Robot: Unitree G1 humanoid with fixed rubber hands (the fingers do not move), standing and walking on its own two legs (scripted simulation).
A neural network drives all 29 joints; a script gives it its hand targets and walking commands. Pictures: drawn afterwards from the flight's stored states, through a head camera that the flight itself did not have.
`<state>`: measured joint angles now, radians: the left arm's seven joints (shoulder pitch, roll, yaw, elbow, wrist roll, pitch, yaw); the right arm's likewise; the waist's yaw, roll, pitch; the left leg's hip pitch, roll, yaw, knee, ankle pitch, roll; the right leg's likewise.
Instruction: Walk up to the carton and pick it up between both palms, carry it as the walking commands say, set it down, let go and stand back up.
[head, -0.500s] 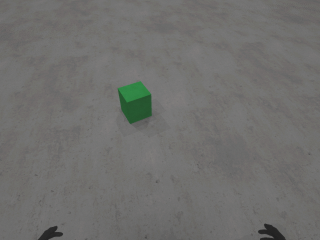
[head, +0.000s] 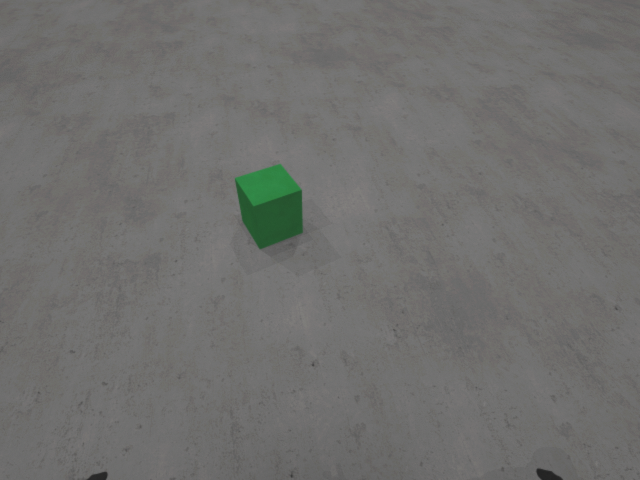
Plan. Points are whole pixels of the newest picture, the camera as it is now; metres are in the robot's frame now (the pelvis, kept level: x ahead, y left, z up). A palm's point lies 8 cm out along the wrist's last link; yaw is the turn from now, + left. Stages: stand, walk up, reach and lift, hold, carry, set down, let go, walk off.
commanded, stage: stand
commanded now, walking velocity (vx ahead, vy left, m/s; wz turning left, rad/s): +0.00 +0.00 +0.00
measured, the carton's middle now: (270, 206) +1.30 +0.20 -0.66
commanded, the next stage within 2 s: walk up in 0.26 s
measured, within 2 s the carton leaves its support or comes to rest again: neither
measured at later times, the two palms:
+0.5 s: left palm out of the picture +0.11 +0.31 -0.10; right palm out of the picture +0.10 -0.32 -0.11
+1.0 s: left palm out of the picture +0.14 +0.33 -0.15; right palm (441, 409) +0.26 -0.18 -0.12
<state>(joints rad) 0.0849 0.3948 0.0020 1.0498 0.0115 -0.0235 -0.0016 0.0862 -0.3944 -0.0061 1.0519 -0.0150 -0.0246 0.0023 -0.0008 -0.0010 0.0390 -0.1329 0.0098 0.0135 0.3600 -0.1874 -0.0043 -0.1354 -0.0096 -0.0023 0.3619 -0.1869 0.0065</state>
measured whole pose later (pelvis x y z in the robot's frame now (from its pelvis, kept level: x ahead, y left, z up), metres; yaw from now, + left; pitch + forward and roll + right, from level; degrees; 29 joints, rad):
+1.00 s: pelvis +0.16 +0.07 -0.01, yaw +5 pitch +0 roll -1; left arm 0.32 0.27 0.05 1.00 0.04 -0.04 -0.03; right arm 0.22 -0.23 -0.04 0.94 -0.03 -0.06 0.02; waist 0.03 -0.04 0.05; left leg -0.23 0.05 0.08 0.48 -0.25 0.00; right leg -0.41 -0.11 -0.05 1.11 -0.30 0.00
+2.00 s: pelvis +0.62 +0.15 +0.00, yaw +6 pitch +0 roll -2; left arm 0.23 0.25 0.06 1.02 0.03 -0.02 -0.02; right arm 0.28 -0.21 -0.05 1.00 -0.02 -0.09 0.01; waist -0.01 -0.06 0.05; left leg -0.20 0.06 0.12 0.41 -0.21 0.02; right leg -0.47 -0.10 -0.05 1.11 -0.27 0.02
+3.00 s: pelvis +0.82 +0.17 +0.00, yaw +6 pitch -1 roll -1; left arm 0.28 0.17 0.03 1.08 0.02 0.03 0.03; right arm 0.16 -0.14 -0.02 1.05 -0.01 -0.01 -0.04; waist 0.01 -0.05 0.04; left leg -0.23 0.02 0.07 0.38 -0.14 0.03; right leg -0.29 -0.05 -0.03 0.68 -0.41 0.02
